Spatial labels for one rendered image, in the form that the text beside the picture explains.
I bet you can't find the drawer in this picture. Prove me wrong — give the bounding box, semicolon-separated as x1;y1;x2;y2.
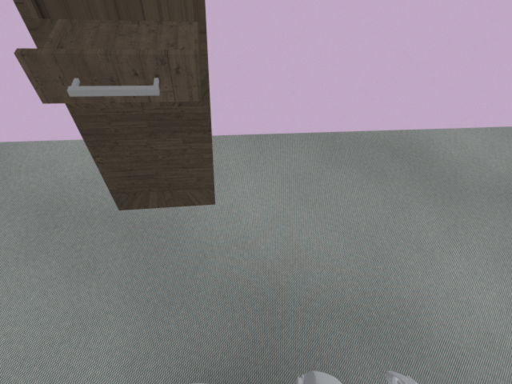
14;19;202;104

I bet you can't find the handle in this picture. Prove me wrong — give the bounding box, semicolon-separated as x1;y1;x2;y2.
67;78;160;97

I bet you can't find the cabinet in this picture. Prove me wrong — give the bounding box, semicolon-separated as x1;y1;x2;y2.
13;0;215;210

